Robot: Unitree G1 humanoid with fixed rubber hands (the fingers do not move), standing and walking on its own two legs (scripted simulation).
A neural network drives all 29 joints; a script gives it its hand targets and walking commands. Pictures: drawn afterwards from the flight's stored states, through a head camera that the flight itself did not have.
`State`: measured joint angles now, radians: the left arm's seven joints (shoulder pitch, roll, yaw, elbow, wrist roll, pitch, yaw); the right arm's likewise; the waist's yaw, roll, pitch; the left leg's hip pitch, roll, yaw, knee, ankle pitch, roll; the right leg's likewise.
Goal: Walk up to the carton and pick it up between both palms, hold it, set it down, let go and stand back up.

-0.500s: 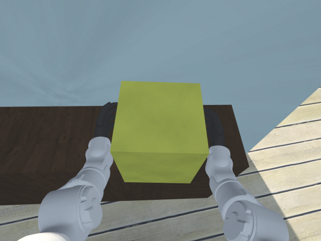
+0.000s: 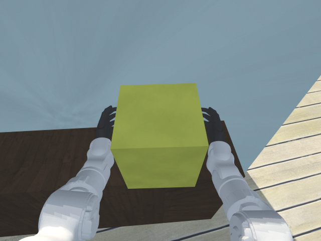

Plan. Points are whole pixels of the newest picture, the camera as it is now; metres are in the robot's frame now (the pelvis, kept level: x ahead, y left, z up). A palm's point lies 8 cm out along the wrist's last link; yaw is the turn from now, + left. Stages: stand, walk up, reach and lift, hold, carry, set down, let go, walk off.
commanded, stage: reach and lift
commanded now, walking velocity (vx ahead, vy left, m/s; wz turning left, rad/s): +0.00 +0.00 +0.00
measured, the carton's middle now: (159, 139) +0.42 +0.00 +0.00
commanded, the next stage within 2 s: none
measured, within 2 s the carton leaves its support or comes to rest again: neither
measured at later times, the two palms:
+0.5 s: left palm (101, 127) +0.39 +0.14 +0.10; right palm (224, 126) +0.37 -0.16 +0.10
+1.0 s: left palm (99, 123) +0.37 +0.14 +0.14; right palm (234, 128) +0.35 -0.16 +0.13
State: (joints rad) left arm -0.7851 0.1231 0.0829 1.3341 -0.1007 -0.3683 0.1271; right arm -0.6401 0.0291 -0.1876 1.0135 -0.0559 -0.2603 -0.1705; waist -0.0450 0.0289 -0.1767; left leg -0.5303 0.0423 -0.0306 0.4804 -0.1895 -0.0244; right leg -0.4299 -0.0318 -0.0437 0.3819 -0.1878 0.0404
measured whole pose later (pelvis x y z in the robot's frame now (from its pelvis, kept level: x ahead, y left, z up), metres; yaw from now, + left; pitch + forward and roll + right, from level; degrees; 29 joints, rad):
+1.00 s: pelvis -0.01 -0.01 +0.01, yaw +0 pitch -2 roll -1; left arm -0.59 -0.03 0.28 0.45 0.24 0.39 0.06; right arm -0.57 -0.01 -0.07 0.64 0.15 0.15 -0.18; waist -0.07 -0.04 -0.02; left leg -0.16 0.04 -0.03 0.33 -0.14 -0.03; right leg -0.07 -0.03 -0.04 0.25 -0.14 0.04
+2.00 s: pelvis +0.00 -0.01 +0.01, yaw +1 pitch -5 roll -1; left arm -0.52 -0.04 0.28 0.13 0.30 0.60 -0.01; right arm -0.55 -0.03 0.02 0.45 0.22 0.27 -0.23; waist -0.10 -0.05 0.01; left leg -0.07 0.05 -0.04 0.32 -0.15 -0.04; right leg 0.03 -0.03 -0.06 0.22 -0.16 0.03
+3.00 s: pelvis -0.01 -0.02 +0.01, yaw +1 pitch -7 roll -1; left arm -0.56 -0.04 0.30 0.10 0.33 0.68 -0.02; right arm -0.60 -0.04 0.01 0.45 0.22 0.31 -0.23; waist -0.09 -0.05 0.03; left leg -0.04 0.05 -0.04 0.31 -0.15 -0.04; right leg 0.06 -0.02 -0.06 0.23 -0.16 0.03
